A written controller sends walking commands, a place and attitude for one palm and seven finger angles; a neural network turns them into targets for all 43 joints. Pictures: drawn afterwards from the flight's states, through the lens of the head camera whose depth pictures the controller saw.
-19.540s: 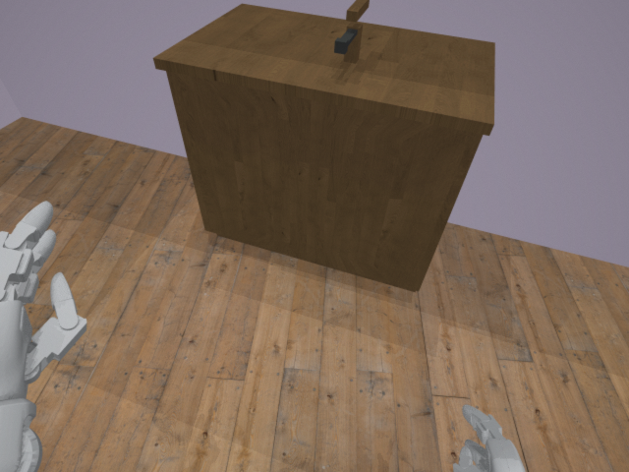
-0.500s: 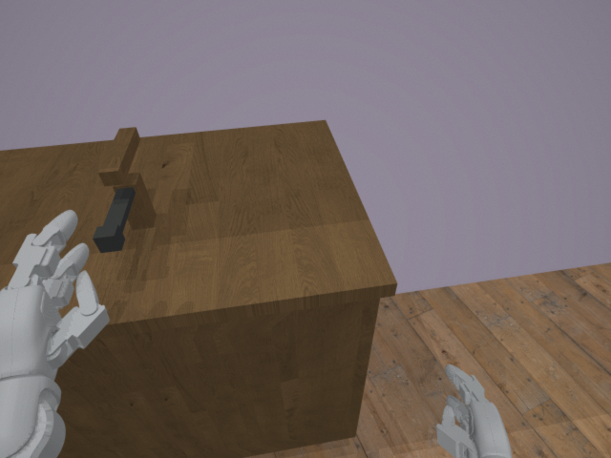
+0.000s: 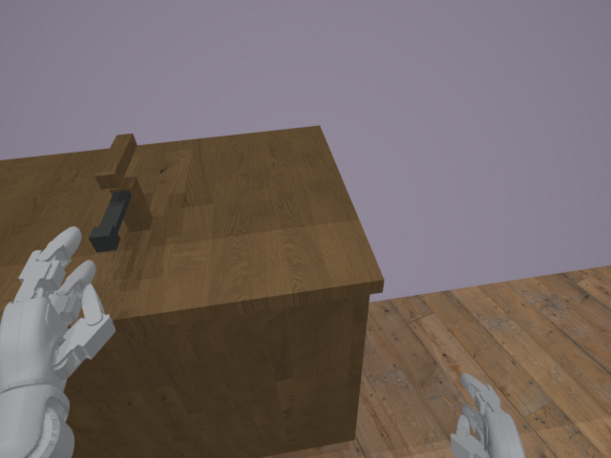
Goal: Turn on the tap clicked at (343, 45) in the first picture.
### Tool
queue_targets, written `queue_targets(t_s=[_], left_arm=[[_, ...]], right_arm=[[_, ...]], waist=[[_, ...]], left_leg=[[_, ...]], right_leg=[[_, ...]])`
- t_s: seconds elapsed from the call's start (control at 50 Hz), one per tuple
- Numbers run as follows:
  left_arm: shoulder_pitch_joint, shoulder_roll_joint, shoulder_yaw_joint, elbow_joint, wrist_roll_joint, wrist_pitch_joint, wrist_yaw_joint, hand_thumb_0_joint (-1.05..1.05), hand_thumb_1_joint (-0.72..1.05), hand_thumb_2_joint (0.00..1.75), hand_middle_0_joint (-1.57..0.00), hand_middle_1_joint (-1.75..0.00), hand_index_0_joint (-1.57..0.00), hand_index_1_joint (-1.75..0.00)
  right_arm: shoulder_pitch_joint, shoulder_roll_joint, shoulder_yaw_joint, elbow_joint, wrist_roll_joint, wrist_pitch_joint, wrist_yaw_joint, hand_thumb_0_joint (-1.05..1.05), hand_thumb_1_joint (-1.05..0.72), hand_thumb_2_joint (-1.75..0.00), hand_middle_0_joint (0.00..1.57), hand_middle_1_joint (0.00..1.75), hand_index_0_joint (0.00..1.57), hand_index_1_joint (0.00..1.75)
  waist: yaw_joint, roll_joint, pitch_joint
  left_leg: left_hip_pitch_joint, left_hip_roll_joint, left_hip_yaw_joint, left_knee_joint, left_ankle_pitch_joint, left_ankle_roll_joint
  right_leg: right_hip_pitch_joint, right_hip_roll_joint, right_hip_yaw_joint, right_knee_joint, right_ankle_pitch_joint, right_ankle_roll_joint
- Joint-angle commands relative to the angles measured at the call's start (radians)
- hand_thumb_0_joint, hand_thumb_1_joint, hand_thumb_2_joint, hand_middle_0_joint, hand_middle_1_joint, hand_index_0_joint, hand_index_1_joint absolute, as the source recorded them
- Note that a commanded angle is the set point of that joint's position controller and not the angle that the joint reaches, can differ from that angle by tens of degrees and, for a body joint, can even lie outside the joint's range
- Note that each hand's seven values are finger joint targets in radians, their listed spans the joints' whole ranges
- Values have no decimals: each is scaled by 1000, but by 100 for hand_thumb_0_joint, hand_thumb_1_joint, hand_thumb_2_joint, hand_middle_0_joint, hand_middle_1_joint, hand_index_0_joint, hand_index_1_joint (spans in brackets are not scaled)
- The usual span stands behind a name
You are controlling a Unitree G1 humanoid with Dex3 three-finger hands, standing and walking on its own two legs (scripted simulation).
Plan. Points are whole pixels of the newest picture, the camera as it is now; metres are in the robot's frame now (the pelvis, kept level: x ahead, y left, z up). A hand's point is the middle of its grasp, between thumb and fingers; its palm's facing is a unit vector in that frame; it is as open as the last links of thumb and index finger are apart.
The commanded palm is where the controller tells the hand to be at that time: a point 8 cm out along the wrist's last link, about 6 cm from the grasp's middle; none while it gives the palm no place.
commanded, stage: turn the palm inward beside the body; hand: left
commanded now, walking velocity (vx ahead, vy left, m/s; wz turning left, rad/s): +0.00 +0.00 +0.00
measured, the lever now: (104, 238) +0.34 +0.35 +0.13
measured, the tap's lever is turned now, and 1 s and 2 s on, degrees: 0 0 0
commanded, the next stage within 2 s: reach beside the lever's end, fingers flat in 0.36 s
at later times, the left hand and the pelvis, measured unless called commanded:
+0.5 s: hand (120, 308) +0.20 +0.23 +0.18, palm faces +0.45 -0.88 -0.13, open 7.4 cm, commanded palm +0.15 +0.27 +0.18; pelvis +0.02 +0.00 +0.00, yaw +0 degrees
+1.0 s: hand (99, 305) +0.21 +0.26 +0.16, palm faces +0.49 -0.86 -0.12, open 7.4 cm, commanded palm +0.17 +0.31 +0.17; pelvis +0.01 +0.00 +0.00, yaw +0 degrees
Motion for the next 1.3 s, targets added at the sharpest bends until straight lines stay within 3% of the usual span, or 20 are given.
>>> queue_targets(t_s=[0.0, 0.32, 0.36, 0.4, 0.44, 0.52, 0.54, 0.6, 0.64, 0.7, 0.74, 0.86, 0.92, 0.94, 1.04, 1.06, 1.14, 1.16, 1.24, 1.28], left_arm=[[-117, 155, 88, -226, 10, -63, 2, 0, 90, 90, -20, -30, -20, -30], [-109, 142, 97, -221, 13, -63, -12, 0, 90, 90, -20, -30, -20, -30], [-116, 132, 89, -234, 19, -63, -8, 0, 90, 90, -20, -30, -20, -30], [-109, 142, 104, -215, 11, -64, -10, 0, 90, 90, -20, -30, -20, -30], [-109, 160, 119, -213, 22, -63, -4, 0, 90, 90, -20, -30, -20, -30], [-137, 147, 114, -167, 13, -59, -7, 0, 90, 90, -20, -30, -20, -30], [-163, 157, 119, -165, 22, -60, -3, 0, 90, 90, -20, -30, -20, -30], [-178, 147, 109, -152, 17, -68, -7, 0, 90, 90, -20, -30, -20, -30], [-165, 175, 139, -152, 26, -76, -4, 0, 90, 90, -20, -30, -20, -30], [-153, 172, 148, -120, 11, -85, -16, 0, 90, 90, -20, -30, -20, -30], [-183, 191, 166, -106, 15, -94, -17, 0, 90, 90, -20, -30, -20, -30], [-216, 171, 148, -57, 7, -116, -24, 0, 90, 90, -20, -30, -20, -30], [-291, 212, 181, -5, 1, -114, -28, 0, 90, 90, -20, -29, -20, -29], [-313, 239, 200, 3, 13, -119, -23, 0, 90, 90, -20, -29, -20, -29], [-367, 245, 195, 60, 13, -130, -29, 0, 90, 90, -19, -28, -19, -28], [-383, 205, 158, 66, 7, -133, -37, 0, 90, 90, -19, -27, -19, -27], [-340, 250, 209, 96, 13, -140, -40, 0, 90, 90, -19, -26, -19, -26], [-334, 212, 180, 90, 8, -140, -42, 0, 90, 90, -19, -26, -19, -26], [-335, 260, 238, 124, 9, -145, -33, 0, 90, 90, -18, -25, -18, -25], [-397, 260, 224, 152, 7, -147, -36, 0, 90, 90, -18, -25, -18, -25]], right_arm=[[-197, -91, -37, -195, -2, -75, -4, 0, -90, -90, 20, 30, 20, 30], [-166, -91, -41, -202, -5, -66, 1, 0, -90, -90, 20, 30, 20, 30], [-166, -86, -39, -203, -4, -62, 2, 0, -90, -90, 20, 30, 20, 30], [-164, -90, -41, -202, -5, -64, 1, 0, -90, -90, 20, 30, 20, 30], [-172, -89, -40, -193, -3, -61, 0, 0, -90, -90, 20, 30, 20, 30], [-166, -93, -43, -194, -4, -56, -5, 0, -90, -90, 20, 30, 20, 30], [-176, -92, -42, -184, -3, -55, -6, 0, -90, -90, 20, 30, 20, 30], [-170, -92, -42, -193, -5, -59, -8, 0, -90, -90, 20, 30, 20, 30], [-172, -91, -42, -184, -6, -58, -6, 0, -90, -90, 20, 30, 20, 30], [-163, -94, -46, -188, -6, -54, -7, 0, -90, -90, 20, 30, 20, 30], [-166, -92, -45, -175, -1, -54, -7, 0, -90, -90, 20, 30, 20, 30], [-162, -92, -46, -175, -2, -65, -12, 0, -90, -90, 20, 30, 20, 30], [-171, -98, -47, -162, 1, -63, -22, 0, -90, -90, 20, 30, 20, 30], [-178, -95, -47, -150, 4, -61, -22, 0, -90, -90, 20, 30, 20, 30], [-179, -100, -44, -145, 3, -62, -26, 0, -90, -90, 20, 30, 20, 30], [-183, -96, -44, -152, 1, -63, -27, 0, -90, -90, 20, 30, 20, 30], [-171, -102, -49, -148, 0, -59, -19, 0, -90, -90, 20, 30, 20, 30], [-167, -98, -48, -160, -2, -56, -18, 0, -90, -90, 20, 30, 20, 30], [-164, -103, -52, -151, -3, -44, -17, 0, -90, -90, 20, 30, 20, 30], [-160, -107, -53, -150, 0, -36, -21, 0, -90, -90, 20, 30, 20, 30]], waist=[[0, -62, -17], [0, -81, -57], [0, -28, -58], [1, -83, -50], [8, -40, -43], [-2, -95, -33], [0, -51, -30], [-4, -84, -35], [6, -24, -56], [-1, -83, -62], [-1, -28, -41], [-11, -55, -18], [-18, -68, -12], [-14, -19, -4], [-19, -23, -25], [-27, -37, -23], [-6, -3, -72], [-13, -41, -67], [-6, -34, -58], [-27, -67, -35]], left_leg=[[83, -28, 29, -54, 73, 65], [118, -29, 37, -53, 192, 65], [127, -33, 40, -59, 192, 64], [115, -31, 36, -60, 187, 64], [126, -31, 39, -63, 182, 63], [113, -31, 37, -70, 167, 64], [125, -33, 39, -72, 162, 64], [117, -33, 34, -79, 152, 63], [126, -36, 38, -80, 166, 61], [117, -32, 41, -76, 178, 62], [119, -32, 41, -80, 163, 60], [105, -35, 36, -94, 115, 60], [95, -36, 36, -92, 90, 62], [104, -37, 37, -97, 84, 61], [106, -39, 30, -109, 66, 60], [112, -38, 32, -110, 72, 61], [122, -38, 35, -114, 118, 56], [120, -38, 33, -118, 124, 57], [117, -36, 36, -117, 137, 57], [106, -35, 35, -119, 114, 59]], right_leg=[[-135, -84, 95, -203, 128, 80], [-86, -81, 70, -157, 361, 85], [-93, -77, 65, -157, 340, 78], [-85, -76, 67, -160, 346, 83], [-92, -73, 67, -170, 315, 77], [-97, -70, 65, -172, 299, 81], [-104, -70, 72, -181, 283, 78], [-97, -69, 70, -178, 273, 78], [-86, -69, 72, -176, 286, 74], [-75, -69, 74, -172, 326, 79], [-90, -67, 76, -183, 291, 75], [-107, -65, 80, -197, 219, 76], [-111, -69, 98, -216, 177, 81], [-116, -67, 100, -225, 157, 75], [-111, -61, 95, -224, 126, 72], [-112, -63, 94, -220, 139, 73], [-77, -59, 83, -201, 209, 67], [-78, -58, 73, -194, 223, 69], [-79, -53, 74, -197, 240, 69], [-97, -51, 75, -203, 209, 72]])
